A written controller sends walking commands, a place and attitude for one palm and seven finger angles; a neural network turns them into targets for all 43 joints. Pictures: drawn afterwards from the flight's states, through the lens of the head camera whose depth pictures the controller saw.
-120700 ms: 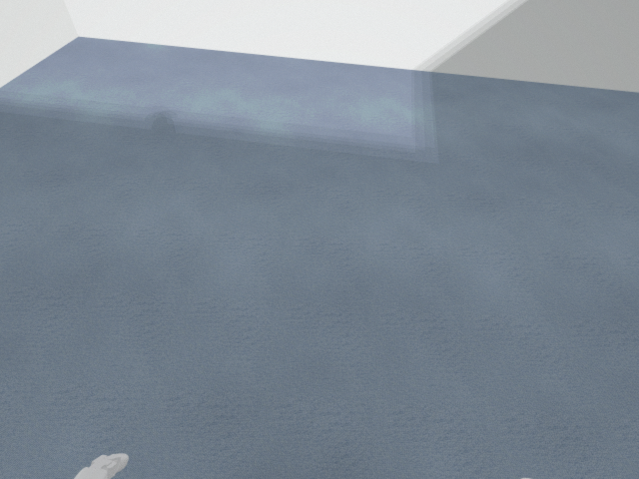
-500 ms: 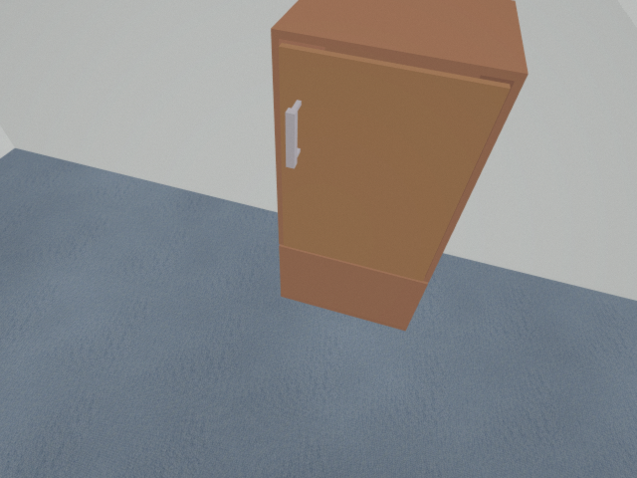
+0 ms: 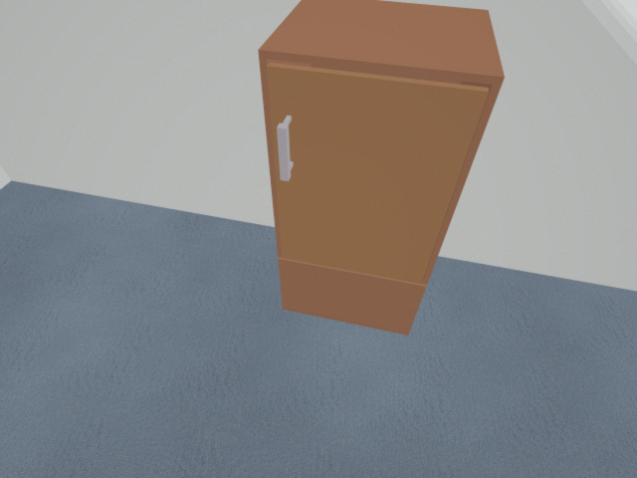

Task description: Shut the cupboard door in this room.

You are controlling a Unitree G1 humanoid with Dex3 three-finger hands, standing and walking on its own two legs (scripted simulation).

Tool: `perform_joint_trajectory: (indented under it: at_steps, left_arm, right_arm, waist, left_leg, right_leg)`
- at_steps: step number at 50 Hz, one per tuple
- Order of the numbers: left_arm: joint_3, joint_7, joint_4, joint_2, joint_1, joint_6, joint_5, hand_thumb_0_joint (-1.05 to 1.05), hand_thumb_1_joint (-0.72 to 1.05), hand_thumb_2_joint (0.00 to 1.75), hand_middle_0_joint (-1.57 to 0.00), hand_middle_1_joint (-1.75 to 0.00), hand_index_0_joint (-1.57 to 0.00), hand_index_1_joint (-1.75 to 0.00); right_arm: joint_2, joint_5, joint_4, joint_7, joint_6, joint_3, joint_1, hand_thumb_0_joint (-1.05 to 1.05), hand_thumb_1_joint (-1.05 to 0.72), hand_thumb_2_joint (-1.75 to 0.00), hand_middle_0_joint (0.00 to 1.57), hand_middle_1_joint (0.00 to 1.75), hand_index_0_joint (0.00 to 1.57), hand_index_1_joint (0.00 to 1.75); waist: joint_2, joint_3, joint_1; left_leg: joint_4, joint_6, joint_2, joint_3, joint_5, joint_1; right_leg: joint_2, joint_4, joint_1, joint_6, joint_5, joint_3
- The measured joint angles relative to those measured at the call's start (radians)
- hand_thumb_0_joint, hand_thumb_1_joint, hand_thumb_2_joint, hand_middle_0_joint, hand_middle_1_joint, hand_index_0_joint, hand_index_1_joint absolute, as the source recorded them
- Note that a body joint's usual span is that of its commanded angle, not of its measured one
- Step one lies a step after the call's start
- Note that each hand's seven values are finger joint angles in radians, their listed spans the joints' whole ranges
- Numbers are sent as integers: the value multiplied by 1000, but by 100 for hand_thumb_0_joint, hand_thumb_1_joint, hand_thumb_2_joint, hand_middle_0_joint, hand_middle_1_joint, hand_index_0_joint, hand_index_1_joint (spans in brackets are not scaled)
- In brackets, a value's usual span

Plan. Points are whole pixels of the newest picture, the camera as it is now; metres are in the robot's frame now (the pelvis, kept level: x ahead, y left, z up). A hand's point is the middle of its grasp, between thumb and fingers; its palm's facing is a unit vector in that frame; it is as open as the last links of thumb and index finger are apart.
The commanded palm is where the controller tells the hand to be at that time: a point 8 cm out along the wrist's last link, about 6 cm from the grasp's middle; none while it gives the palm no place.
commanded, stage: let the arm hang, fingers relaxed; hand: left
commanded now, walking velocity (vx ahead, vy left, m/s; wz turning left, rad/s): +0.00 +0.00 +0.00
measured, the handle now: (286, 148) +0.78 +0.11 -0.02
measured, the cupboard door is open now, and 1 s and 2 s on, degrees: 0 0 0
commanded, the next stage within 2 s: look to check the result in 0.14 s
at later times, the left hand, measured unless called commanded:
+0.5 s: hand out of the picture -0.01 +0.16 -0.18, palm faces +0.06 -0.98 -0.18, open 7.3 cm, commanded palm none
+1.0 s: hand out of the picture +0.02 +0.16 -0.17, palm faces +0.05 -0.98 -0.18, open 7.3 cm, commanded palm none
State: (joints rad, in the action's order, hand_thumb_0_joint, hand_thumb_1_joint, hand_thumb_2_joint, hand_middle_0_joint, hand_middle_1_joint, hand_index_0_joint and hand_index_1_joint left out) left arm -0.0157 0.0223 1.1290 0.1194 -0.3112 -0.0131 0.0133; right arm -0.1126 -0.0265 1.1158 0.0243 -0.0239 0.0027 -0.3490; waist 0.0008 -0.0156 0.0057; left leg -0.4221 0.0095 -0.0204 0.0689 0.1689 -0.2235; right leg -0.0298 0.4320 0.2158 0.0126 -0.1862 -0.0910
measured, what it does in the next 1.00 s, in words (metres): stands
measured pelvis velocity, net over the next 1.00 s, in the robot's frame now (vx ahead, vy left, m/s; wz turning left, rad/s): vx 0.03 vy -0.01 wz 0.00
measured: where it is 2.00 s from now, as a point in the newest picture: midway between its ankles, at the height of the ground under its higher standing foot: outside the picture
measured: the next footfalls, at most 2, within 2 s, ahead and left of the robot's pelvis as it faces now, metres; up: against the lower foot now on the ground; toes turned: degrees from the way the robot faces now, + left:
none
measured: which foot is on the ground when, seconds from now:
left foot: down 0.00-1.00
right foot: down 0.00-1.00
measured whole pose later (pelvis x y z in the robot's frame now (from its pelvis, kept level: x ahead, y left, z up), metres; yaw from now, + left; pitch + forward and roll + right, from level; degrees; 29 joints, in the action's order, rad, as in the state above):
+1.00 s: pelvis +0.03 -0.01 +0.00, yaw +0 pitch -2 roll +0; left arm -0.02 0.03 1.14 0.13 -0.28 0.00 0.01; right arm -0.12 -0.02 1.13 0.03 -0.01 0.00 -0.30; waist 0.01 -0.03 0.01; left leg -0.39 0.00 -0.03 0.07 0.20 -0.17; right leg -0.02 0.41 0.17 0.02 -0.22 -0.09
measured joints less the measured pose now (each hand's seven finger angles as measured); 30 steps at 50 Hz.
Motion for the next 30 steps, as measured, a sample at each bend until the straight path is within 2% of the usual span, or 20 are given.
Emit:
perform_joint_trajectory:
  at_steps: [8, 30]
  left_arm:
    - [-5, 3, 0, -14, -4, 3, 1, 0, 91, 90, -20, -30, -20, -29]
    - [-5, 10, 4, 7, 5, 15, -1, 0, 91, 90, -19, -30, -20, -29]
  right_arm:
    - [10, 1, 1, 4, 3, 7, -12, 1, -90, -90, 19, 30, 20, 30]
    - [-9, 6, -5, 3, 13, 5, 46, 1, -91, -90, 19, 30, 20, 30]
  waist:
    - [-6, -7, 2]
    - [4, -12, -2]
  left_leg:
    - [-10, 1, 1, -1, 6, -17]
    - [3, -4, -1, 3, 22, 16]
  right_leg:
    - [-2, 9, 16, -1, -5, 0]
    - [2, 0, -13, 0, -23, 4]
